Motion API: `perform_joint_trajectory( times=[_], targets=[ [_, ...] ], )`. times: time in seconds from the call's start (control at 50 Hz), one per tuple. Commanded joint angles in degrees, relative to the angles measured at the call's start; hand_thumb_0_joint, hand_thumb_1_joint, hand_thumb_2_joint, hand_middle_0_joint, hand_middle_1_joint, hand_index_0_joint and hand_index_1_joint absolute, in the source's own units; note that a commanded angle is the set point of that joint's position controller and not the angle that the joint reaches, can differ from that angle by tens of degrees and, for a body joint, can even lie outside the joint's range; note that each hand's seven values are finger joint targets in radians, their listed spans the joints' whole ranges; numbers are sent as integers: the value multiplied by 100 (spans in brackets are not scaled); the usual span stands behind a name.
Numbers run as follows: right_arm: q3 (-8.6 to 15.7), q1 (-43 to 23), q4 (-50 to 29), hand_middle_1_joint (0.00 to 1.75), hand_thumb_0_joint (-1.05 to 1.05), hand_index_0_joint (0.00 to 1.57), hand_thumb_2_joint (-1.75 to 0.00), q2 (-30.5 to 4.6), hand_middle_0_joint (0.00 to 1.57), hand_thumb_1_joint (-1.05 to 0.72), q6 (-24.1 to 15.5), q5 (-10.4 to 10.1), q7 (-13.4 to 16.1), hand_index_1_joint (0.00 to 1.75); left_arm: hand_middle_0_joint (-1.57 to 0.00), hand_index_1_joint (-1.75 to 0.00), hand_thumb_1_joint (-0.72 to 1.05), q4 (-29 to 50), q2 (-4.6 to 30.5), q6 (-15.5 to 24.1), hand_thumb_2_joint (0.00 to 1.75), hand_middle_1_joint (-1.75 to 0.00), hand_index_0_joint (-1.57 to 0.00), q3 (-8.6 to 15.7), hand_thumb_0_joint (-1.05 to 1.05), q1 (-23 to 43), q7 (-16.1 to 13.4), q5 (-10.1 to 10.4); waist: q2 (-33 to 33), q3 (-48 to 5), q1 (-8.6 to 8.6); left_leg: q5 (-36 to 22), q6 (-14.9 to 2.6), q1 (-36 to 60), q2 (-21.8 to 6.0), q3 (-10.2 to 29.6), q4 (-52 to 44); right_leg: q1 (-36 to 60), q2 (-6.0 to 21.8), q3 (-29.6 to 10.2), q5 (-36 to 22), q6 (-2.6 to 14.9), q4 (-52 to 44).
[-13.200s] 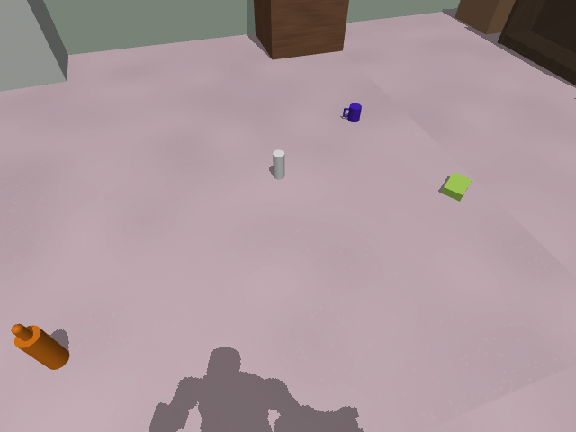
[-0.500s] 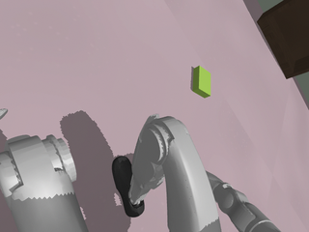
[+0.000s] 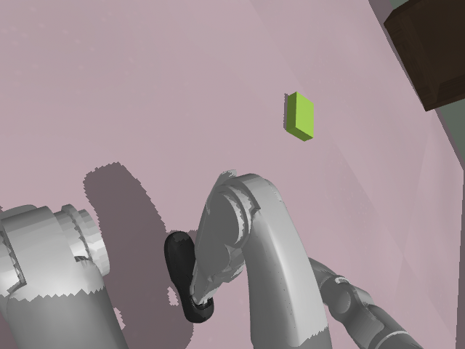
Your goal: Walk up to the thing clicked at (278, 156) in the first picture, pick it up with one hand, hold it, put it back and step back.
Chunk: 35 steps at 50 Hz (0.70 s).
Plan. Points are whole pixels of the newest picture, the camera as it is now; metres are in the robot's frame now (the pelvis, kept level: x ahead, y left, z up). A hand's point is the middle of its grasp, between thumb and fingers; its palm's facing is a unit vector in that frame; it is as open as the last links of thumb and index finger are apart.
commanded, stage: settle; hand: left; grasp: from the side
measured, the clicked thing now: out of the picture +0.41 +0.28 -0.21
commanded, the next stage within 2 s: lift in 1.76 s
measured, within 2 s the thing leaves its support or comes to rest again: leaves its support in 0.18 s
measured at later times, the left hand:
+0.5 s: hand out of the picture +0.39 +0.30 -0.11, palm faces +0.31 -0.95 -0.01, open 8.1 cm
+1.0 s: hand out of the picture +0.39 +0.30 -0.01, palm faces +0.30 -0.95 -0.06, open 8.1 cm
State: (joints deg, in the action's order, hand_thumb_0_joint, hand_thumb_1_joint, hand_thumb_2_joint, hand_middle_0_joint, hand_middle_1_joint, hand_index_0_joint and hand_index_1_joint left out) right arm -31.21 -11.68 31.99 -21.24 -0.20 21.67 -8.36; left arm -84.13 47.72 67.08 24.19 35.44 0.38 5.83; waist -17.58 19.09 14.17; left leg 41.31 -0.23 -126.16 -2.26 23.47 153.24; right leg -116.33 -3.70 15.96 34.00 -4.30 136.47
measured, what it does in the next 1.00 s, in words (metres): stands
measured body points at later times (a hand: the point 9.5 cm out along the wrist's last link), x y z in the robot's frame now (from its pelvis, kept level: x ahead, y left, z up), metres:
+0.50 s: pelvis +0.00 -0.01 +0.02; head +0.19 +0.19 +0.37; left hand +0.37 +0.35 -0.11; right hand +0.20 -0.24 -0.03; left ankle +0.08 +0.12 -0.25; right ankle +0.15 -0.12 -0.25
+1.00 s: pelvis +0.02 -0.02 +0.04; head +0.21 +0.10 +0.44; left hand +0.37 +0.35 +0.00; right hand +0.22 -0.25 -0.06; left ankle +0.08 +0.12 -0.25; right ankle +0.15 -0.12 -0.25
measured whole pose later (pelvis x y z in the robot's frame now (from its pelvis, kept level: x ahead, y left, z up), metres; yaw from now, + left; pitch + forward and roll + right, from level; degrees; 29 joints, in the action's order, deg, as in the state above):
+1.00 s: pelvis +0.02 -0.02 +0.04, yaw +9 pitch +28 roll -9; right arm -7.1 1.3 36.9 -17.0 3.3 6.0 -5.5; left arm -46.9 27.5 37.6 20.0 29.1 10.6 8.8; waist -2.3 -1.5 6.9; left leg 39.5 0.1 -128.8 -2.1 9.7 139.7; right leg -123.5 1.1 6.4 38.0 -1.2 133.5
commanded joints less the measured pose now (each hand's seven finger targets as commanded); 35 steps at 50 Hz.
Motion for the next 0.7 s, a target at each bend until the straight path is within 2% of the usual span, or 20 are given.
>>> perform_joint_trajectory(
  times=[0.0,0.14,0.16,0.18,0.22,0.24,0.28,0.32,0.34,0.36,0.4,0.46,0.48,0.52,0.54,0.56,0.58,0.6,0.66,0.68],
  targets=[
    [737,183,-14,30,0,20,-90,-2112,20,-91,85,1,97,30,-129,-139,54,984,654,353,132,-137,-128,-25,0,1106,80,-40,3433,-3201,693,-817,246,2326,-294,-489,-2069,1412,-249,600,-1007,436,-762],
    [959,331,-25,30,0,20,-90,-2029,20,-91,100,-78,84,30,-130,-139,48,2210,750,174,130,-137,-128,132,0,1204,42,57,3789,-3776,468,-893,231,2501,-258,-703,-2083,1567,-226,431,-1052,471,-820],
    [1007,371,-32,30,0,20,-90,-2030,20,-91,106,-103,82,30,-130,-140,48,2283,836,107,130,-138,-129,231,0,1109,28,34,3871,-3819,403,-818,232,2469,-252,-730,-2140,1559,-218,417,-984,487,-827],
    [1066,386,-33,30,0,20,-90,-1998,20,-91,111,-122,77,30,-130,-140,46,2457,767,37,131,-138,-129,177,0,1030,37,7,3927,-3909,359,-798,240,2557,-262,-751,-2185,1509,-210,387,-968,502,-834],
    [1186,461,-21,30,0,20,-90,-1987,20,-91,129,-173,84,30,-131,-141,47,2782,601,-107,131,-139,-130,81,0,1101,49,6,4041,-4016,398,-847,254,2622,-260,-780,-2237,1409,-188,343,-1019,517,-842],
    [1246,503,5,30,0,20,-90,-1969,20,-91,119,-201,84,30,-132,-142,48,2958,538,-185,131,-139,-131,30,0,1014,52,4,4123,-4099,345,-892,261,2649,-258,-784,-2295,1415,-178,319,-1071,530,-829],
    [1351,605,-15,30,0,20,-90,-1907,20,-91,142,-296,85,30,-131,-140,47,3198,584,-375,130,-138,-130,21,0,1074,43,-10,4095,-4213,268,-827,218,2527,-219,-890,-2306,1406,-165,231,-1037,551,-898],
    [1489,689,-17,30,0,20,-90,-1885,20,-90,156,-382,78,30,-132,-142,46,3343,264,-548,130,-139,-131,-97,0,925,95,39,4030,-4230,252,-818,227,2551,-213,-870,-2394,1262,-141,224,-1016,557,-895],
    [1555,708,2,30,0,20,-90,-1863,20,-90,148,-427,78,30,-132,-141,47,3479,204,-633,130,-139,-131,-158,0,967,126,35,4054,-4232,182,-765,218,2538,-210,-899,-2438,1183,-122,174,-971,567,-902],
    [1630,740,-21,30,0,20,-90,-1867,20,-90,150,-484,79,30,-134,-143,42,3479,79,-728,130,-140,-132,-215,0,916,161,45,4025,-4202,196,-651,216,2529,-206,-872,-2511,1052,-109,191,-879,570,-907],
    [1754,864,-7,30,0,20,-90,-1789,20,-89,157,-589,74,30,-133,-142,45,3700,-67,-911,129,-139,-132,-277,0,953,224,73,3874,-4298,121,-575,172,2409,-182,-924,-2537,1031,-92,122,-823,565,-952],
    [1929,997,-12,30,0,20,-90,-1665,20,-90,151,-740,68,30,-133,-141,40,3941,-438,-1183,128,-139,-132,-503,0,995,346,149,3710,-4453,64,-493,132,2327,-133,-1010,-2614,933,-69,40,-731,579,-1025],
    [2003,1053,-5,30,0,20,-90,-1637,20,-89,157,-796,76,30,-131,-140,39,4097,-421,-1266,127,-138,-130,-513,0,1180,354,145,3760,-4444,16,-337,111,2225,-113,-1048,-2673,845,-55,2,-588,592,-1044],
    [2116,1141,6,30,0,20,-90,-1569,20,-89,166,-884,89,30,-128,-136,41,3995,-468,-1462,125,-134,-128,-429,0,939,381,97,3613,-4461,-134,-287,88,2133,-87,-1082,-2757,765,-27,-41,-494,597,-1053],
    [2168,1204,-4,30,0,20,-90,-1536,20,-89,179,-929,92,30,-128,-136,42,4124,-520,-1542,124,-134,-128,-473,0,976,411,94,3614,-4546,-159,-262,76,2142,-75,-1113,-2768,744,-24,-72,-468,605,-1084],
    [2239,1206,-39,30,0,20,-90,-1508,20,-88,191,-987,103,30,-128,-135,41,4273,-497,-1610,123,-133,-127,-401,0,899,435,102,3612,-4628,-279,-186,77,2183,-66,-1121,-2877,637,0,-105,-362,626,-1070],
    [2296,1236,-20,30,0,20,-90,-1480,20,-89,203,-1031,117,30,-128,-136,41,4385,-633,-1672,124,-134,-127,-500,0,959,500,125,3729,-4683,-309,-217,84,2270,-62,-1153,-2920,620,10,-140,-404,635,-1084],
    [2348,1308,0,30,0,20,-90,-1457,20,-88,215,-1073,132,30,-126,-135,43,4483,-708,-1757,124,-133,-125,-487,0,1009,520,161,3685,-4795,-289,-275,79,2304,-52,-1182,-2931,629,20,-174,-426,639,-1097],
    [2509,1413,-4,30,0,20,-90,-1350,20,-88,243,-1217,178,30,-126,-134,41,4708,-756,-1961,124,-132,-125,-373,0,917,579,221,3543,-5040,-437,-316,49,2350,-19,-1290,-3007,621,51,-283,-391,651,-1180],
    [2549,1439,16,30,0,20,-90,-1323,20,-88,243,-1253,202,30,-127,-134,40,4850,-775,-2008,123,-133,-126,-429,0,1113,615,223,3660,-5072,-426,-290,53,2380,-14,-1318,-3050,553,67,-314,-363,665,-1198]
  ],
)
